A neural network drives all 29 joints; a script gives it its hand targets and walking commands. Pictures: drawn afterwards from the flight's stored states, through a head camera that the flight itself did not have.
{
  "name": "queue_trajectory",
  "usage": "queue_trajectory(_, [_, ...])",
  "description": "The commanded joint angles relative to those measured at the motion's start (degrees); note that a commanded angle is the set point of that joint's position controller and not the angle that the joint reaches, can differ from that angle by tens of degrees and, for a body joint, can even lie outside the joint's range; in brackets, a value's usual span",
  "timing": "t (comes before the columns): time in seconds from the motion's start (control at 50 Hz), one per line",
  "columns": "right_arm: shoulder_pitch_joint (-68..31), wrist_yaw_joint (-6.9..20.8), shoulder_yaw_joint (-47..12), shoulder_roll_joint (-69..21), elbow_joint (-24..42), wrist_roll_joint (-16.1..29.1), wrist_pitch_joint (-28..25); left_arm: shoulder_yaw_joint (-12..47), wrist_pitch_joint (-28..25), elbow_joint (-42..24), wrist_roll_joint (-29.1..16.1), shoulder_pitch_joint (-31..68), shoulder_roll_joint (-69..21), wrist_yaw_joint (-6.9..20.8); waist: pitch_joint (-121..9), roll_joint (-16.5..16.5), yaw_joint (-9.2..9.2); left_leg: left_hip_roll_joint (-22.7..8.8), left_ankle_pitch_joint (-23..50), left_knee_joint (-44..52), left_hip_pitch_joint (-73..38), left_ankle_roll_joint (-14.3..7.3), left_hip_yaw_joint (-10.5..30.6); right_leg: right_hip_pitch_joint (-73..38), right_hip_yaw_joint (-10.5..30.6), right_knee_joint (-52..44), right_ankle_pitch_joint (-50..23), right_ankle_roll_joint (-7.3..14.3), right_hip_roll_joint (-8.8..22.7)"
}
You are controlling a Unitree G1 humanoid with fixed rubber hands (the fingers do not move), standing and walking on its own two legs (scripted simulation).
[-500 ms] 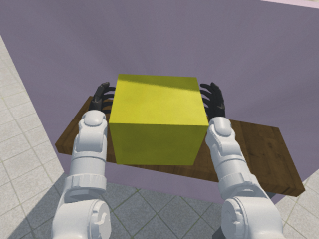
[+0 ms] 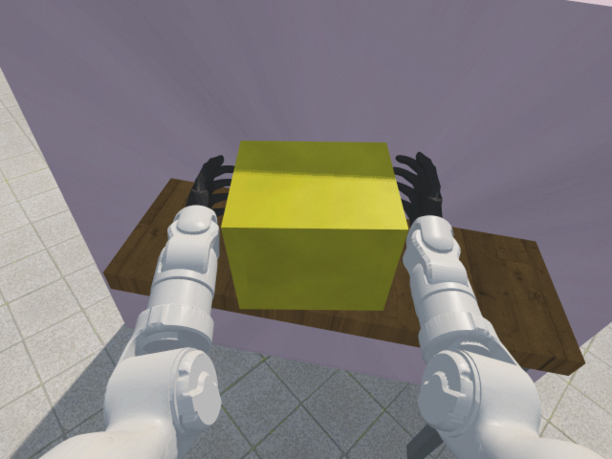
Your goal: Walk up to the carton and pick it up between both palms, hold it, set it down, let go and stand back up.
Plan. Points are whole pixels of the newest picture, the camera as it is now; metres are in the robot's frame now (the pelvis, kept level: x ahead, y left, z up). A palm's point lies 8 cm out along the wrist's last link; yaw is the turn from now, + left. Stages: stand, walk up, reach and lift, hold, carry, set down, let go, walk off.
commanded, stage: set down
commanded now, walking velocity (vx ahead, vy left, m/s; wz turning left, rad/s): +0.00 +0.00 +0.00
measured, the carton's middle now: (312, 226) +0.41 +0.00 +0.11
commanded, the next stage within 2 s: none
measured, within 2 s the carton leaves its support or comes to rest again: rests again in 1.42 s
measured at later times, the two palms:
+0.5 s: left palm (211, 213) +0.43 +0.15 +0.10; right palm (415, 214) +0.43 -0.15 +0.13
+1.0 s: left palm (219, 221) +0.44 +0.14 +0.08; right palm (417, 226) +0.43 -0.16 +0.11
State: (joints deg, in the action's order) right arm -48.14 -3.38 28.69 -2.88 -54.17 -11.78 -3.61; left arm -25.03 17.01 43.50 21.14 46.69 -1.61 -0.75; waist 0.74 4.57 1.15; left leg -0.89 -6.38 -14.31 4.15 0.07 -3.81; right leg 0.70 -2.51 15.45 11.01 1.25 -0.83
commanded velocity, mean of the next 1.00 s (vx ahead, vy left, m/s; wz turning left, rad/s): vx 0.00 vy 0.00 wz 0.00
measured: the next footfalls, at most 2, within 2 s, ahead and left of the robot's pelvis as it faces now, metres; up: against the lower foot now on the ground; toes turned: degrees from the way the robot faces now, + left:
none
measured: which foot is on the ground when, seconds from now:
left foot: down 0.00-1.00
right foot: down 0.00-1.00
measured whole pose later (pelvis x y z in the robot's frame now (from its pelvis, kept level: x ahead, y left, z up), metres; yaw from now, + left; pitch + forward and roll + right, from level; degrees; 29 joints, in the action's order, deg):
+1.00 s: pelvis +0.02 +0.00 +0.00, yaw -2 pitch +6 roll +1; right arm -48.2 -1.3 37.0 -4.2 -55.3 -21.2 -7.8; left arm -27.2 6.9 54.5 18.6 48.5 -1.1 -2.7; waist -3.6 2.3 -0.5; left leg -1.6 -7.7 -16.4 14.6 0.3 -5.6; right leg 12.4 -1.2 18.6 12.1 1.2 -1.2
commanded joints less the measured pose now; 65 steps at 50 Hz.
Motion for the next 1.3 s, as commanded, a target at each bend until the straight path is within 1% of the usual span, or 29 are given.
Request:
queue_trajectory(0.0, [-40.0, 7.5, -14.6, -24.6, 6.8, -2.9, -3.2, 14.0, -6.4, -6.8, -3.4, 42.7, -24.5, 6.4, -28.5, -3.7, -0.69, 0.7, 6.5, 0.2, -7.4, 0.0, -3.0, -5.8, -2.9, 1.3, -23.6, -5.4, 1.1])
queue_trajectory(0.08, [-41.0, 7.7, -16.0, -26.1, 7.2, -3.4, -4.7, 16.5, -8.9, -8.7, -5.2, 46.2, -25.8, 5.3, -35.7, -3.5, -0.54, 0.4, 14.2, -2.5, -10.1, 1.1, -3.0, -4.6, -3.4, 2.9, -30.1, -5.8, 0.5])
queue_trajectory(0.14, [-40.1, 7.8, -17.0, -27.1, 6.3, -3.6, -5.6, 18.4, -10.5, -9.5, -5.6, 46.6, -27.2, 4.3, -39.7, -5.7, -0.43, 0.1, 19.0, -4.3, -12.1, 1.9, -2.9, -4.2, -3.5, 4.2, -34.7, -5.7, 0.3])
queue_trajectory(0.24, [-40.0, 7.8, -17.1, -26.1, 4.8, -3.7, -6.9, 21.5, -10.9, -9.5, -7.2, 46.2, -29.2, 3.0, -42.5, -6.9, 0.16, -0.6, 27.6, -7.5, -16.4, 3.6, -1.8, 2.7, -4.4, 3.9, -33.8, -4.9, -0.4])
queue_trajectory(0.3, [-39.7, 7.8, -17.3, -26.0, 3.5, -3.4, -7.2, 22.1, -11.2, -10.3, -7.6, 46.4, -29.6, 2.7, -43.6, -7.4, 0.11, -0.9, 30.5, -8.5, -17.9, 3.6, -1.4, 4.6, -4.5, 3.9, -35.6, -4.7, -0.5])
queue_trajectory(0.36, [-39.3, 7.9, -16.2, -25.3, 2.3, -3.8, -7.0, 19.7, -10.5, -6.5, -6.5, 43.7, -29.3, 3.1, -41.5, -6.2, -0.52, -0.8, 28.7, -8.1, -15.4, 3.0, -1.7, 3.2, -4.2, 3.8, -36.1, -5.1, -0.3])
queue_trajectory(0.4, [-39.5, 8.0, -15.9, -25.5, 2.7, -3.7, -6.7, 18.3, -10.3, -5.7, -5.9, 43.1, -28.1, 3.4, -39.7, -5.7, -1.25, -0.5, 25.2, -6.8, -12.3, 2.6, -1.8, 1.1, -3.9, 3.9, -35.7, -5.1, -0.1])
queue_trajectory(0.44, [-39.6, 8.2, -15.6, -25.6, 1.8, -3.9, -6.3, 17.1, -10.3, -5.6, -5.8, 43.6, -27.0, 3.6, -38.1, -4.9, -1.18, -0.5, 23.9, -6.3, -11.0, 2.0, -1.9, 0.1, -3.5, 4.8, -37.5, -5.4, 0.1])
queue_trajectory(0.48, [-39.4, 8.4, -14.7, -26.1, 1.2, -4.7, -5.4, 15.0, -10.1, -3.7, -5.1, 43.9, -26.2, 4.1, -36.4, -4.1, -1.25, -0.2, 19.0, -4.8, -8.2, 1.3, -2.2, -1.9, -2.9, 5.0, -37.8, -6.0, 0.9])
queue_trajectory(0.56, [-38.9, 8.8, -13.7, -26.3, 2.0, -5.8, -5.5, 13.4, -10.8, -3.3, -4.4, 43.6, -24.9, 4.4, -38.1, -3.3, -1.62, 0.0, 19.9, -4.4, -7.7, 0.7, -2.8, -3.6, -2.6, 6.0, -40.1, -6.6, 0.9])
queue_trajectory(0.58, [-39.5, 9.0, -13.3, -26.4, 1.9, -6.1, -5.8, 13.8, -11.2, -3.4, -5.0, 44.1, -25.6, 4.4, -39.1, -3.6, -1.19, -0.1, 20.3, -4.6, -8.1, 1.0, -2.6, -3.1, -2.8, 6.0, -40.8, -6.6, 1.0])
queue_trajectory(0.6, [-39.2, 9.1, -13.0, -26.6, 1.9, -6.6, -5.8, 13.4, -11.8, -3.0, -4.8, 44.5, -25.2, 4.2, -39.7, -3.5, -1.64, -0.3, 19.6, -4.5, -7.7, 1.0, -2.6, -2.6, -2.9, 6.0, -39.4, -6.4, 0.9])
queue_trajectory(0.62, [-39.1, 9.3, -12.9, -27.0, 2.4, -6.7, -6.2, 13.6, -12.3, -3.1, -4.8, 44.4, -25.5, 4.1, -40.6, -3.3, -1.41, -0.4, 20.9, -4.7, -8.1, 1.0, -2.7, -2.7, -2.8, 6.0, -39.8, -6.4, 0.8])
queue_trajectory(0.68, [-38.4, 9.6, -11.6, -27.5, 1.8, -8.5, -6.0, 13.1, -13.6, -2.9, -4.5, 46.4, -25.0, 3.7, -40.8, -4.4, -1.46, -0.4, 18.4, -4.3, -6.6, 0.9, -3.0, -1.0, -3.0, 6.1, -38.1, -6.2, 1.3])
queue_trajectory(0.72, [-37.8, 9.9, -10.2, -27.5, 0.5, -9.3, -6.0, 12.9, -13.9, -2.1, -4.4, 47.0, -25.2, 3.4, -41.6, -4.9, -1.14, -0.8, 20.0, -4.9, -9.4, 1.4, -2.8, 2.3, -3.2, 5.7, -36.2, -6.2, 0.9])
queue_trajectory(0.78, [-38.7, 10.1, -9.8, -27.4, 0.6, -9.7, -6.8, 13.8, -14.9, -1.5, -4.9, 47.7, -25.6, 2.9, -43.7, -5.4, -1.60, -1.3, 23.6, -6.7, -12.0, 1.7, -2.9, 5.6, -3.4, 5.1, -34.7, -5.7, 0.7])
queue_trajectory(0.82, [-38.6, 10.0, -9.2, -27.7, 0.0, -10.7, -6.9, 13.7, -15.2, -0.6, -4.9, 47.9, -25.6, 2.8, -43.1, -5.2, -0.98, -1.4, 23.9, -7.0, -12.3, 1.5, -2.8, 7.2, -3.7, 5.1, -34.6, -5.6, 0.6])
queue_trajectory(0.86, [-38.2, 10.0, -8.7, -27.4, -1.0, -11.0, -6.6, 11.8, -15.0, 1.3, -4.3, 46.7, -24.6, 3.1, -41.2, -4.6, -1.58, -1.0, 21.8, -6.5, -11.1, 1.1, -2.8, 6.2, -3.3, 4.9, -34.2, -5.9, 0.8])
queue_trajectory(0.88, [-38.0, 9.9, -9.0, -27.5, -1.0, -11.3, -6.4, 10.9, -15.0, 2.1, -4.3, 45.7, -24.4, 3.3, -41.0, -3.1, -1.70, -1.1, 20.4, -6.0, -10.0, 0.7, -2.9, 5.0, -3.1, 5.1, -34.6, -6.3, 1.0])
queue_trajectory(0.92, [-38.2, 10.0, -9.2, -27.7, -0.4, -11.2, -6.2, 10.3, -15.3, 3.0, -4.0, 45.9, -23.5, 3.6, -40.4, -3.5, -2.33, -0.8, 18.1, -5.1, -6.9, 0.1, -3.3, 2.6, -2.4, 5.7, -35.6, -6.3, 1.6])
queue_trajectory(0.98, [-37.0, 10.0, -9.0, -28.7, -0.2, -11.8, -5.9, 9.5, -15.8, 2.6, -3.7, 45.6, -22.9, 3.5, -39.7, -2.5, -2.08, -0.6, 17.4, -4.5, -5.2, -0.3, -3.4, 1.0, -2.1, 6.3, -38.2, -6.9, 1.9])
queue_trajectory(1.04, [-36.5, 10.1, -9.4, -28.9, 0.1, -11.9, -5.8, 8.1, -16.2, 3.8, -3.1, 44.4, -22.2, 3.9, -39.9, -2.1, -2.52, -0.5, 16.8, -4.0, -4.4, -1.1, -3.2, -0.3, -1.3, 6.5, -39.5, -7.3, 2.3])
queue_trajectory(1.1, [-36.8, 10.3, -8.8, -28.8, 1.3, -13.0, -6.0, 7.4, -17.2, 4.8, -3.0, 44.5, -21.9, 4.1, -41.4, -0.8, -2.74, -0.5, 14.5, -3.1, -2.2, -1.4, -4.0, -1.7, -1.4, 6.9, -37.8, -7.4, 2.1])
queue_trajectory(1.16, [-35.5, 10.8, -6.7, -28.7, 0.2, -13.7, -5.7, 6.8, -17.5, 4.6, -1.9, 45.3, -21.3, 3.6, -39.5, -2.4, -3.16, -0.8, 15.1, -3.2, -3.7, -0.9, -4.2, 0.9, -1.9, 5.8, -34.0, -6.8, 1.9])
queue_trajectory(1.18, [-35.2, 10.9, -6.3, -28.3, 0.2, -14.0, -5.6, 6.9, -17.5, 4.6, -1.8, 45.0, -21.8, 3.6, -40.1, -3.0, -2.63, -0.7, 15.8, -3.3, -4.9, -0.7, -4.1, 1.7, -1.7, 5.5, -33.2, -6.6, 1.8])
queue_trajectory(1.2, [-35.2, 10.9, -6.5, -28.3, 0.3, -14.1, -5.7, 6.8, -17.6, 4.3, -1.5, 44.9, -22.2, 3.5, -40.2, -3.1, -2.89, -0.8, 15.9, -3.5, -6.0, -0.7, -4.1, 2.8, -1.8, 5.1, -32.2, -6.7, 1.8])
queue_trajectory(1.24, [-34.8, 11.0, -5.0, -28.0, -0.8, -14.7, -5.1, 6.2, -17.2, 4.6, -1.1, 45.0, -21.4, 3.4, -38.0, -3.6, -2.28, -1.0, 15.1, -3.5, -6.8, -0.6, -4.0, 4.5, -2.0, 4.5, -29.8, -6.4, 1.6])
queue_trajectory(1.26, [-34.4, 10.9, -4.4, -28.0, -0.9, -15.0, -4.8, 5.6, -17.1, 4.4, -1.3, 45.4, -21.1, 3.4, -37.0, -2.7, -2.25, -0.9, 14.0, -3.2, -6.4, -0.8, -4.1, 4.3, -2.0, 4.4, -28.6, -6.6, 1.6])
queue_trajectory(1.28, [-33.6, 11.0, -4.5, -27.7, -1.3, -14.8, -4.5, 5.3, -16.8, 4.6, -0.7, 44.4, -21.2, 3.3, -36.3, -3.4, -2.18, -0.9, 14.8, -3.3, -7.3, -0.7, -4.1, 4.9, -2.2, 4.4, -28.5, -6.5, 1.6])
